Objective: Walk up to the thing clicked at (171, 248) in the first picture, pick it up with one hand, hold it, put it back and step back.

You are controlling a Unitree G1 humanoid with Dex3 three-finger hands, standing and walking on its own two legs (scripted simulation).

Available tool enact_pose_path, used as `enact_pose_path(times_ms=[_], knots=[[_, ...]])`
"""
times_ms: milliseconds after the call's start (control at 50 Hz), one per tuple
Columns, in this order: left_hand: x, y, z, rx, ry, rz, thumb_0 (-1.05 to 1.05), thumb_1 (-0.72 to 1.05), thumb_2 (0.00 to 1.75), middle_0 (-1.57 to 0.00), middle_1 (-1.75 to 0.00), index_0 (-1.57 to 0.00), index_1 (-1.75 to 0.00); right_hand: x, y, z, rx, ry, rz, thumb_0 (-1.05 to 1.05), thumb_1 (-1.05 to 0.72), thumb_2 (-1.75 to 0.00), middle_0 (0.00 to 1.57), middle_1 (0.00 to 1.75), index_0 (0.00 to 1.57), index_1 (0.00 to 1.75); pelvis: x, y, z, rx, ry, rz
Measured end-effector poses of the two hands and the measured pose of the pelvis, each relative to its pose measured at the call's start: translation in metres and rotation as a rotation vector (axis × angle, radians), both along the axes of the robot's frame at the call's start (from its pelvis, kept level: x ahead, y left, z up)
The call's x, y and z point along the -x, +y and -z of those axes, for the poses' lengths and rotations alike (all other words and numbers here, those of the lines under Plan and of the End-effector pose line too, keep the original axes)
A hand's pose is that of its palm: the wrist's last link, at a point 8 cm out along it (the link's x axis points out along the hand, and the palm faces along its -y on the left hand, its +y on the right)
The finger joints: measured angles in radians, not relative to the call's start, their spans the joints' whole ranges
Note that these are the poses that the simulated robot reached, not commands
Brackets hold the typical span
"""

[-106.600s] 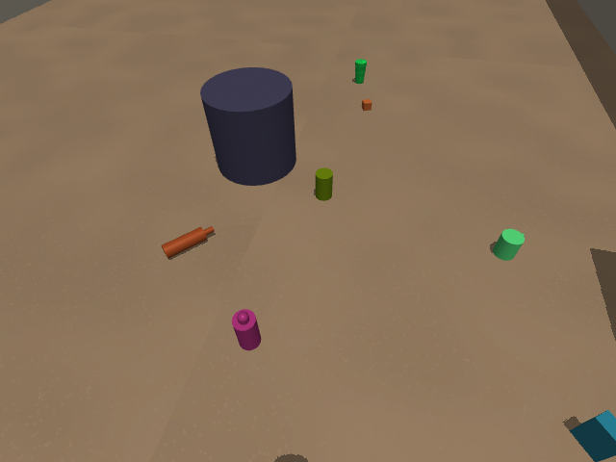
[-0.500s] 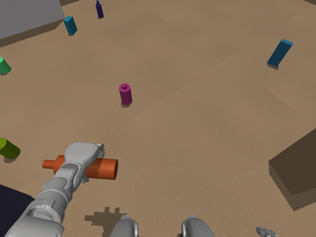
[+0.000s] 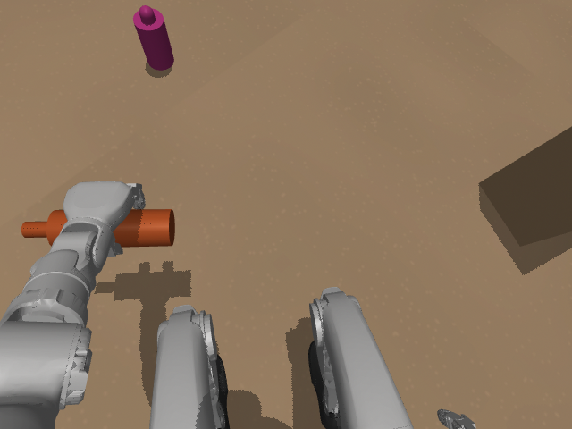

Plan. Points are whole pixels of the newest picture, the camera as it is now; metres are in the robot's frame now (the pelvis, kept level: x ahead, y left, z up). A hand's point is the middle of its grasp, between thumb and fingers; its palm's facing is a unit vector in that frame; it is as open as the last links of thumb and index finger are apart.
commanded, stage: crouch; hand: left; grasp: from above
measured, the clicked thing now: (101, 228) +0.44 +0.26 -0.19
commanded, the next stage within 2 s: lower in 1.06 s
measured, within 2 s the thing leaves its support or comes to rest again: neither
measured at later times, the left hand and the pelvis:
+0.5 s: hand (133, 223) +0.47 +0.24 -0.27, palm faces -0.47 +0.02 -0.88, open 9.3 cm; pelvis -0.01 -0.01 -0.10, yaw -3 degrees
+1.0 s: hand (141, 225) +0.49 +0.24 -0.33, palm faces -0.48 +0.02 -0.88, open 9.3 cm; pelvis -0.02 -0.01 -0.16, yaw -5 degrees
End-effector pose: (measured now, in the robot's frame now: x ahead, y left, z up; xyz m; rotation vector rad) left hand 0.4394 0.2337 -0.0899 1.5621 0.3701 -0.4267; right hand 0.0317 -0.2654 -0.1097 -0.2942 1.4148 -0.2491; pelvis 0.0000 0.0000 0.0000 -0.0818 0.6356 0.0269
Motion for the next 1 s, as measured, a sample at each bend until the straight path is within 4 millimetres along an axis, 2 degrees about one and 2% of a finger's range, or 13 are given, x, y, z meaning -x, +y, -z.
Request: enact_pose_path(times_ms=[140, 280, 480, 720, 840, 1000], knots=[[-0.012, 0.001, 0.054, 0.016, -0.019, 0.010, -0.01, 0.07, 0.51, -0.70, -0.61, -0.73, -0.57, -0.010, -0.005, 0.039, -0.001, 0.011, -0.062, 0.01, -0.91, -0.90, 0.20, 0.30, 0.21, 0.30, 0.003, -0.003, 0.042, 0.013, 0.034, 0.000], [-0.025, 0.001, 0.088, 0.010, -0.029, -0.009, -0.01, 0.08, 0.49, -0.72, -0.56, -0.75, -0.52, -0.013, -0.015, 0.064, 0.004, 0.020, -0.094, 0.01, -0.92, -0.90, 0.20, 0.30, 0.21, 0.30, 0.005, -0.007, 0.071, 0.018, 0.038, 0.011], [-0.042, 0.002, 0.118, 0.007, -0.016, -0.024, -0.01, 0.09, 0.47, -0.73, -0.55, -0.76, -0.51, 0.008, -0.020, 0.087, 0.010, 0.071, -0.072, 0.01, -0.92, -0.90, 0.20, 0.30, 0.21, 0.30, 0.009, -0.009, 0.102, 0.026, 0.031, 0.026], [-0.047, 0.002, 0.155, 0.018, 0.010, -0.006, -0.01, 0.09, 0.46, -0.72, -0.56, -0.75, -0.52, 0.042, -0.013, 0.107, -0.009, 0.156, -0.049, 0.01, -0.92, -0.90, 0.20, 0.30, 0.21, 0.30, 0.013, -0.008, 0.131, 0.040, 0.008, 0.035], [-0.050, 0.002, 0.168, 0.018, 0.001, -0.001, -0.01, 0.09, 0.47, -0.72, -0.57, -0.74, -0.53, 0.049, -0.011, 0.117, -0.011, 0.170, -0.055, 0.01, -0.92, -0.90, 0.20, 0.30, 0.21, 0.30, 0.015, -0.008, 0.143, 0.046, -0.004, 0.038], [-0.056, 0.003, 0.179, 0.013, -0.003, -0.006, -0.01, 0.09, 0.46, -0.71, -0.58, -0.74, -0.54, 0.049, -0.010, 0.128, -0.011, 0.167, -0.073, 0.00, -0.92, -0.90, 0.20, 0.30, 0.21, 0.30, 0.017, -0.009, 0.155, 0.053, -0.016, 0.044]])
